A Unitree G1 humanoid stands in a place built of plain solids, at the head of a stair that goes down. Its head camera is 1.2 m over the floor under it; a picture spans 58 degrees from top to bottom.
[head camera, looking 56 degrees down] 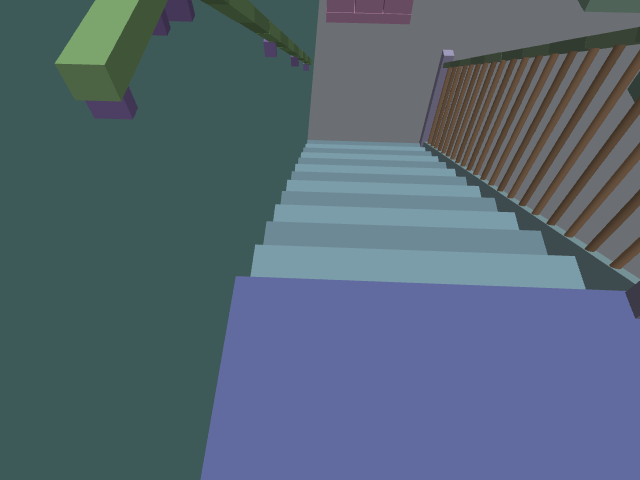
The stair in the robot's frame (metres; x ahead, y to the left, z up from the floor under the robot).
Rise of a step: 0.17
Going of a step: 0.23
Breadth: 1.20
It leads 3 degrees to the right of straight ahead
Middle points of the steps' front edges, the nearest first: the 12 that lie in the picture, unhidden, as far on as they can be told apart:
0.64 -0.34 0.00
0.88 -0.35 -0.17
1.11 -0.36 -0.34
1.35 -0.37 -0.51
1.58 -0.38 -0.68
1.81 -0.39 -0.85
2.05 -0.40 -1.02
2.28 -0.41 -1.19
2.51 -0.42 -1.36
2.75 -0.43 -1.53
2.98 -0.44 -1.70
3.22 -0.45 -1.87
